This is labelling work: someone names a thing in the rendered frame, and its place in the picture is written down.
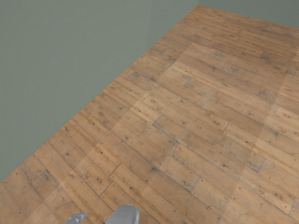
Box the robot left thigh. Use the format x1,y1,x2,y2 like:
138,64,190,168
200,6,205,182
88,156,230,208
106,204,140,224

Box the left robot hand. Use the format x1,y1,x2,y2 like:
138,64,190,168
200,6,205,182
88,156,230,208
64,212,87,224

